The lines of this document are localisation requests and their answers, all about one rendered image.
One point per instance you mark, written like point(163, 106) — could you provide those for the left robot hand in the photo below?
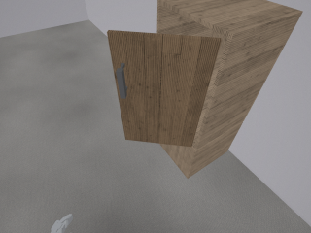
point(61, 225)

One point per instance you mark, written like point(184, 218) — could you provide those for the handle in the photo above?
point(121, 82)

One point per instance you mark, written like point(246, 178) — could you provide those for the cupboard door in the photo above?
point(167, 78)

